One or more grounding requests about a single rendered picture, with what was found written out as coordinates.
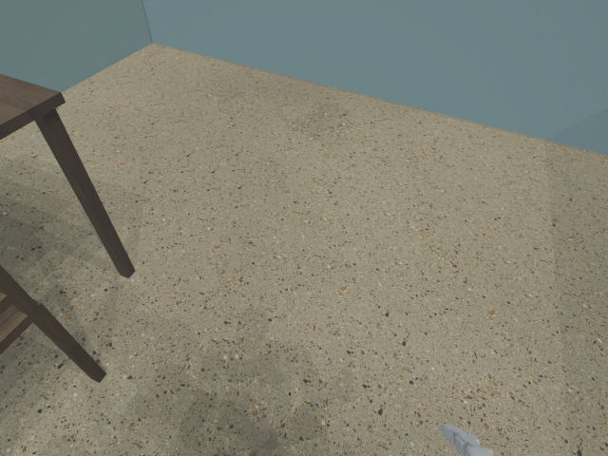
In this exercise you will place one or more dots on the table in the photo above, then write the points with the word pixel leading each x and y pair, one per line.
pixel 22 103

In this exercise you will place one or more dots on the chair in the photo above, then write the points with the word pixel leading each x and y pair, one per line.
pixel 18 311

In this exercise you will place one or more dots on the right robot hand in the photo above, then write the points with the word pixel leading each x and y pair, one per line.
pixel 465 442

